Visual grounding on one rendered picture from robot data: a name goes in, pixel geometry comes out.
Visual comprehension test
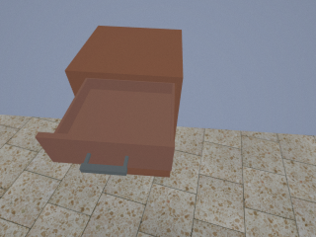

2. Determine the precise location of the handle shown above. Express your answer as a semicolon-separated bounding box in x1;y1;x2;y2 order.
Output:
79;153;129;176

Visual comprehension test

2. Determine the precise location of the cabinet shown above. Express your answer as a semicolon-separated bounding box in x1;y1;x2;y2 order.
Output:
64;26;184;178

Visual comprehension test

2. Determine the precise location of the drawer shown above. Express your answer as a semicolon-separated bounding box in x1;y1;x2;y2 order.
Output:
35;78;175;171

